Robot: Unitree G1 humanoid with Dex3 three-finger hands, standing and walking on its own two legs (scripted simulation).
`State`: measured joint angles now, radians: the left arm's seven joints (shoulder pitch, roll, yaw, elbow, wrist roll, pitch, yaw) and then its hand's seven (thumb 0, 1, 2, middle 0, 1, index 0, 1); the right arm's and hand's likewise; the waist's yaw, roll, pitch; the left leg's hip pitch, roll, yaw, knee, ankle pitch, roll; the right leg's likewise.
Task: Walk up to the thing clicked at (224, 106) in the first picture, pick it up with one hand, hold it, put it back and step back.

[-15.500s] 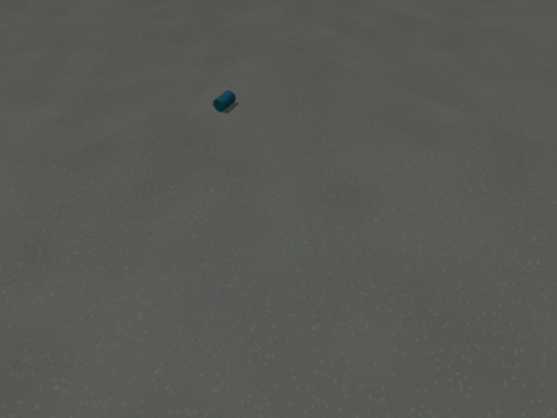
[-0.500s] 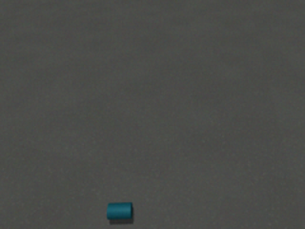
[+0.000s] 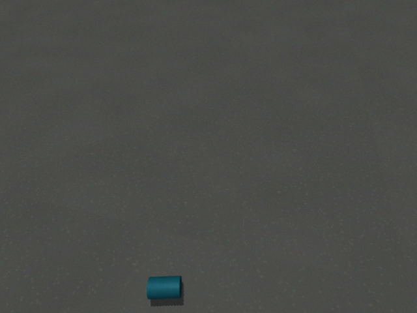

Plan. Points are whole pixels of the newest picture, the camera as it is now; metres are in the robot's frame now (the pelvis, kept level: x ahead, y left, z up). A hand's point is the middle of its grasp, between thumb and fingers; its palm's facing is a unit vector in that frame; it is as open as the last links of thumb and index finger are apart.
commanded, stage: stand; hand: left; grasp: from above
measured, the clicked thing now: (164, 287) +0.39 +0.24 -0.74
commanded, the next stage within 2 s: rise first in 0.06 s
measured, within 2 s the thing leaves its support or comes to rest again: neither
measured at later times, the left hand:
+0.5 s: hand out of the picture +0.15 +0.26 -0.17, palm faces -0.08 -0.92 -0.38, open 10.5 cm
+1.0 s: hand out of the picture +0.12 +0.28 -0.27, palm faces -0.28 -0.80 -0.53, open 14.0 cm
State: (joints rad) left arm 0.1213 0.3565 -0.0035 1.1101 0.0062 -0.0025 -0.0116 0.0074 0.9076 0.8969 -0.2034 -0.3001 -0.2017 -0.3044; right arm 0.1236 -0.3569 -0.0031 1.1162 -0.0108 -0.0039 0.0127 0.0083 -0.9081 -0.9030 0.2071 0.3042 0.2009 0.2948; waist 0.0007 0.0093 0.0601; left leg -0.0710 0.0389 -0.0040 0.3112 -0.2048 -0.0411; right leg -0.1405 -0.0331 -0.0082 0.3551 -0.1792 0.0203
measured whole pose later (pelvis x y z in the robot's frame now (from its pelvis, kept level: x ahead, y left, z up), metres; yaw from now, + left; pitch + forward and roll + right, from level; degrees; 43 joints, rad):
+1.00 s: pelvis -0.03 +0.02 -0.13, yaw +1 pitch +22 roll -1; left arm 0.19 0.32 0.10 0.53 0.38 0.14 0.03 0.00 -0.52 0.97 -0.08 -1.09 -0.08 -1.09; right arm 0.15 -0.24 -0.04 0.56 0.00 -0.16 0.00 0.01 -0.90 -0.90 0.21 0.30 0.20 0.29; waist -0.02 0.01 -0.15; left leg -1.09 0.02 -0.05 1.32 -0.61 -0.02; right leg -1.12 -0.05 0.00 1.27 -0.53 0.04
